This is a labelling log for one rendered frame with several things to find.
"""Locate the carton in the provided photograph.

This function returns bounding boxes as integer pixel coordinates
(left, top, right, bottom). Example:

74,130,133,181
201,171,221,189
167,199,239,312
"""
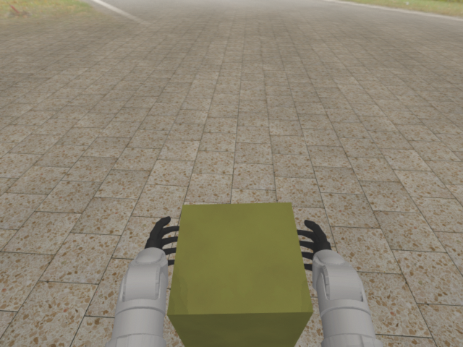
167,202,313,347

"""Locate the right robot forearm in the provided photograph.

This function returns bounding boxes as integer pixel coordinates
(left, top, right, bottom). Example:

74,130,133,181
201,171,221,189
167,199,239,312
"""
312,249,383,347

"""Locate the robot left hand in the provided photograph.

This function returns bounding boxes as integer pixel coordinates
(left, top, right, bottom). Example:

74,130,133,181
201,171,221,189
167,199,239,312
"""
145,216,179,266

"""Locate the robot right hand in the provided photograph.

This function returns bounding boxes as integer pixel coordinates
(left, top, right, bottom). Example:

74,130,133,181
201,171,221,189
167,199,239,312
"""
297,220,332,271

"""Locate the left robot forearm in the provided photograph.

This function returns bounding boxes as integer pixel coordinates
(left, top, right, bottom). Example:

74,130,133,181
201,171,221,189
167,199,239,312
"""
105,247,169,347

